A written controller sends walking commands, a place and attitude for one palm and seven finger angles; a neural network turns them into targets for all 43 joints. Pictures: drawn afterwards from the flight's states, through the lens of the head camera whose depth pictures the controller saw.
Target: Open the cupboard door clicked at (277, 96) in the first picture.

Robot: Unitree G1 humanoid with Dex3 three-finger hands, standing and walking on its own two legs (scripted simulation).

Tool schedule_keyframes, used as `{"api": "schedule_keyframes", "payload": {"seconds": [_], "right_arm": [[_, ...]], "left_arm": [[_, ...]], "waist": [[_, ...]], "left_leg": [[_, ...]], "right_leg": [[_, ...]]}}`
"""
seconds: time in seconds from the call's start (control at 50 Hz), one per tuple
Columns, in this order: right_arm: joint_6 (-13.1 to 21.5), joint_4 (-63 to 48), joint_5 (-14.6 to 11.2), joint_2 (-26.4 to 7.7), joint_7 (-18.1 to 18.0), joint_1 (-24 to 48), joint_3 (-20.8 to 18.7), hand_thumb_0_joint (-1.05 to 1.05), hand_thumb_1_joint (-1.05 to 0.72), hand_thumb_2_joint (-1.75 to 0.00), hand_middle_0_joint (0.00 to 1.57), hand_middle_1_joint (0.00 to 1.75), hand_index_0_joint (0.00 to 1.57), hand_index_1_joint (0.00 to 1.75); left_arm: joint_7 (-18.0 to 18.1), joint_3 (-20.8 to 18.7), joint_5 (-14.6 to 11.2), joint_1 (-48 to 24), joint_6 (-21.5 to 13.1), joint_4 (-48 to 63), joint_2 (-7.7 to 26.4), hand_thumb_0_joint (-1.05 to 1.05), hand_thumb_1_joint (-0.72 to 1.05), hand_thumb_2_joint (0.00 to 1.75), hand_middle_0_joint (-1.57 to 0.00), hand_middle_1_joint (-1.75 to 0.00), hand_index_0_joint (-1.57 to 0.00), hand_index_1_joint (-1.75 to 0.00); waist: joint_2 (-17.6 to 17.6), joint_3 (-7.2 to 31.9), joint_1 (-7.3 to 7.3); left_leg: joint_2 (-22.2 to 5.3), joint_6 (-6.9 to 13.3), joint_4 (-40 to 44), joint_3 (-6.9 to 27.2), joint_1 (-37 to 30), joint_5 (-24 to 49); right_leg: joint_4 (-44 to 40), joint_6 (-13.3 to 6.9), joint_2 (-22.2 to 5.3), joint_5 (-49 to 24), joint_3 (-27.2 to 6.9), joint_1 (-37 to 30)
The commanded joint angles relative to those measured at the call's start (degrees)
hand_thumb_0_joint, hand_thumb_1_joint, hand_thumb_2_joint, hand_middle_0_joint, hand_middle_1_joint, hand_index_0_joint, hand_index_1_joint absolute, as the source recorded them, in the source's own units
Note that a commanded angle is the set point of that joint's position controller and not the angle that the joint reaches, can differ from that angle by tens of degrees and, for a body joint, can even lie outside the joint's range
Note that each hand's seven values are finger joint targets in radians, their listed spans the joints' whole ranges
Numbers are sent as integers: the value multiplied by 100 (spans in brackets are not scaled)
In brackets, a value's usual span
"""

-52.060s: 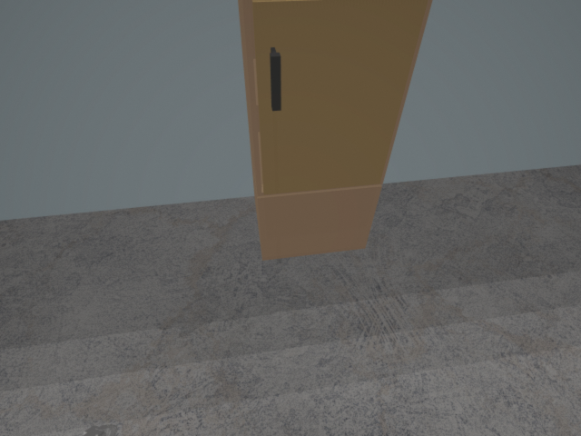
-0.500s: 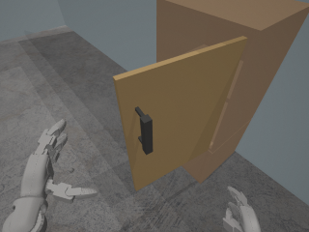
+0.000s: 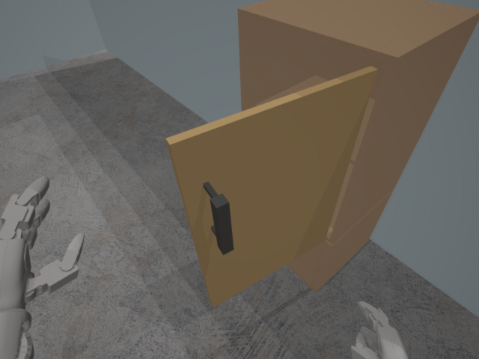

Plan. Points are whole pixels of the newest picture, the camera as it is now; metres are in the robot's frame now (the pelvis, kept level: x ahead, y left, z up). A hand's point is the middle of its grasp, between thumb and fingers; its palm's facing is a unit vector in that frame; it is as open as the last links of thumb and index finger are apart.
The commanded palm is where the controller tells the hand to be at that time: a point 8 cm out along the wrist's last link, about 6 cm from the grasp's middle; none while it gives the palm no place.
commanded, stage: draw the hand back to the body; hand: left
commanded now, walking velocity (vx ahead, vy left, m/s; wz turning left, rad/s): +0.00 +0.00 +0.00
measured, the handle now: (217, 218) +0.34 +0.09 +0.06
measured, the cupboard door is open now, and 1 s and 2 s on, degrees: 81 81 81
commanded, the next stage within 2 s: step back with the hand held close in 0.42 s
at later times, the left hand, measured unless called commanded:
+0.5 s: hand (61, 266) +0.18 +0.25 +0.15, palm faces +0.46 -0.79 -0.41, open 7.4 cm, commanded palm +0.13 +0.29 +0.17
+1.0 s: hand (20, 301) +0.13 +0.27 +0.15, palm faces +0.36 -0.77 -0.53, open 7.4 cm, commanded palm +0.07 +0.31 +0.17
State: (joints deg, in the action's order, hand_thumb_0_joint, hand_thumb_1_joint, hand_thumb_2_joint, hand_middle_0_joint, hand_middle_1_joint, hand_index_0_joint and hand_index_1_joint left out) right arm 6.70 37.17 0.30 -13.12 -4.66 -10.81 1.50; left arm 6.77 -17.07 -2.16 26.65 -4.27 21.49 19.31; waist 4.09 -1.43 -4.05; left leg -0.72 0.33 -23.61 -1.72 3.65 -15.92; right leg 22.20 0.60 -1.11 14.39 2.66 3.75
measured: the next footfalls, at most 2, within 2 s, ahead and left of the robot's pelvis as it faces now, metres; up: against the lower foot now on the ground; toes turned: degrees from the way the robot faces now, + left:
right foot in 1.54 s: -0.14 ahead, -0.11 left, +0.00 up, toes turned +7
left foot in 1.74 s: -0.18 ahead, +0.12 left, +0.00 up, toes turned +5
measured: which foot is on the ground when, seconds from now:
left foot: down 0.00-1.00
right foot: down 0.00-1.00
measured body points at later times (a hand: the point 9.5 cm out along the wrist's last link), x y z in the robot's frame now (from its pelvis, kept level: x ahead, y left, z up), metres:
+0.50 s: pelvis -0.01 -0.01 +0.00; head -0.03 -0.03 +0.45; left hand +0.15 +0.29 +0.17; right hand +0.18 -0.23 -0.09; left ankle -0.03 +0.11 -0.74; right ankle -0.02 -0.12 -0.74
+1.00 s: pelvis -0.07 +0.02 -0.01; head -0.05 +0.02 +0.44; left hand +0.11 +0.31 +0.18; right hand +0.11 -0.23 -0.08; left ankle -0.03 +0.11 -0.74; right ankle -0.02 -0.12 -0.74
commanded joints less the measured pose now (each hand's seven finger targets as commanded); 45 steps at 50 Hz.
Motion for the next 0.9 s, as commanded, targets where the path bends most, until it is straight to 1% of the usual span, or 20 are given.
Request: {"api": "schedule_keyframes", "payload": {"seconds": [0.0, 0.02, 0.06, 0.14, 0.22, 0.32, 0.36, 0.42, 0.48, 0.5, 0.52, 0.54, 0.56, 0.58, 0.6, 0.64, 0.74, 0.8, 0.82, 0.88], "right_arm": [[273, -893, 13, -533, -34, 737, -234, 0, -90, -90, 20, 30, 20, 30], [277, -867, 13, -547, -53, 760, -247, 0, -90, -90, 20, 30, 20, 30], [269, -867, 6, -541, -32, 745, -251, 0, -90, -90, 20, 30, 20, 30], [279, -852, 20, -570, -21, 742, -272, 0, -90, -90, 20, 30, 20, 30], [276, -841, 27, -586, -45, 780, -296, 0, -90, -90, 20, 30, 20, 30], [293, -817, 24, -539, -65, 830, -272, 0, -90, -90, 20, 30, 20, 30], [305, -824, 21, -514, -61, 826, -258, 0, -90, -90, 20, 30, 20, 30], [340, -797, 25, -539, -70, 839, -278, 0, -90, -90, 20, 30, 20, 30], [349, -813, 12, -527, -49, 835, -279, 0, -90, -90, 20, 30, 20, 30], [361, -808, 25, -535, -55, 815, -287, 0, -90, -90, 20, 30, 20, 30], [391, -820, 14, -560, -58, 885, -272, 0, -90, -90, 20, 30, 20, 30], [268, -1030, -39, -689, -54, 797, -263, 0, -90, -90, 20, 30, 20, 30], [163, -936, -13, -588, -55, 756, -281, 0, -90, -90, 20, 30, 20, 30], [94, -998, -11, -609, -37, 777, -295, 0, -90, -90, 20, 30, 20, 30], [46, -1043, -3, -627, -29, 770, -299, 0, -90, -90, 20, 30, 20, 30], [-26, -1072, 0, -629, -54, 739, -319, 0, -90, -90, 20, 30, 20, 30], [-201, -1302, -38, -659, -85, 664, -410, 0, -90, -90, 20, 30, 20, 30], [-259, -1427, -59, -642, -99, 672, -445, 0, -90, -90, 20, 30, 20, 30], [-259, -1399, -57, -650, -117, 711, -450, 0, -90, -90, 20, 30, 20, 30], [-252, -1466, -52, -660, -114, 665, -448, 0, -90, -90, 20, 30, 20, 30]], "left_arm": [[122, -941, -44, -553, -381, 1220, 1112, 0, 87, 88, -20, -30, -20, -30], [134, -1027, -40, -587, -385, 1196, 1196, 0, 90, 90, -20, -30, -20, -30], [108, -792, -48, -529, -382, 1088, 936, 0, 90, 90, -20, -30, -20, -30], [107, -702, -26, -589, -384, 1076, 904, 0, 90, 90, -20, -30, -20, -30], [123, -904, -31, -585, -407, 1108, 1136, 0, 90, 90, -20, -30, -20, -30], [126, -944, -35, -634, -430, 1091, 1161, 0, 90, 90, -20, -30, -20, -30], [121, -893, -51, -612, -444, 1037, 1072, 0, 90, 90, -20, -30, -20, -30], [123, -932, -38, -620, -460, 984, 1131, 0, 90, 90, -20, -30, -20, -30], [96, -789, -46, -594, -486, 1054, 971, 0, 90, 90, -20, -30, -20, -30], [111, -864, -42, -585, -495, 1037, 1054, 0, 90, 90, -20, -30, -20, -30], [123, -899, -34, -1014, -542, 1429, 1216, 0, 90, 90, -20, -30, -20, -30], [134, -1533, -41, -1268, -744, 1592, 1845, 0, 90, 90, -20, -30, -20, -30], [65, -1234, -28, -617, -731, 1069, 1400, 0, 90, 90, -20, -30, -20, -30], [37, -1085, 0, -391, -695, 1042, 1279, 0, 90, 90, -20, -30, -20, -30], [31, -1051, 3, -285, -706, 1134, 1240, 0, 90, 90, -20, -30, -20, -30], [51, -1085, -8, 40, -761, 1181, 1213, 0, 90, 90, -20, -30, -20, -30], [131, -1318, -34, 468, -756, 1717, 1423, 0, 90, 90, -20, -30, -20, -30], [174, -1460, -36, 567, -765, 1986, 1567, 0, 90, 90, -20, -30, -20, -30], [196, -1523, -40, 588, -765, 1984, 1622, 0, 90, 90, -20, -30, -20, -30], [226, -1507, -31, 653, -782, 1989, 1538, 0, 90, 90, -20, -30, -20, -30]], "waist": [[-92, 469, -7], [23, 451, -19], [-74, 353, 32], [-72, 382, 36], [-296, 505, -17], [-43, 334, -18], [-145, 206, -3], [-105, 234, -20], [-42, 272, 3], [-170, 302, -10], [-15, 356, -2], [-307, -182, 285], [-667, -58, 294], [-740, -63, 294], [-652, 70, 305], [-162, 416, 305], [-152, 1286, 290], [-273, 1361, 288], [-75, 1321, 266], [14, 1056, 272]], "left_leg": [[-50, 34, 247, 43, 15, 2103], [-41, 37, 236, 15, -5, 2040], [-45, 50, 270, 7, -6, 1930], [-34, 64, 297, 13, -54, 1907], [-14, 86, 269, 2, -57, 1875], [3, 77, 291, -21, -41, 1644], [0, 74, 347, -1, 34, 1479], [6, 77, 341, -10, 6, 1446], [-4, 75, 378, 2, -17, 1367], [0, 88, 372, 1, -8, 1400], [21, 79, 359, 30, -29, 1352], [-87, 165, 138, 140, 477, 996], [-73, 165, -11, 174, 483, 908], [-67, 157, -70, 152, 460, 975], [-85, 142, -109, 123, 483, 1037], [-156, 124, -76, 120, 485, 1480], [-335, 72, -158, 197, 453, 2717], [-377, 69, -213, 219, 632, 2766], [-387, 77, -169, 270, 733, 2676], [-504, 118, 56, 409, 1223, 2075]], "right_leg": [[-235, -122, 81, -1668, -24, -131], [-280, -136, 74, -1658, -39, -133], [-301, -109, 79, -1551, -22, -47], [-322, -105, 76, -1547, -23, -66], [-346, -106, 79, -1615, -62, -166], [-450, -115, 74, -1418, -91, -55], [-474, -99, 87, -1233, -69, -3], [-509, -109, 85, -1195, -92, -19], [-515, -99, 94, -1068, -91, 6], [-506, -96, 94, -1122, -83, -24], [-525, -109, 85, -1072, -113, -47], [-805, -104, -164, -1272, -545, 695], [-798, -108, -301, -1228, -508, 709], [-794, -123, -333, -1295, -524, 784], [-731, -123, -374, -1360, -510, 778], [-442, -127, -398, -1809, -409, 573], [232, -73, -301, -2842, -257, 79], [429, -48, -259, -2970, -288, 115], [471, -62, -271, -2832, -284, 128], [636, -21, -137, -2103, -270, 220]]}}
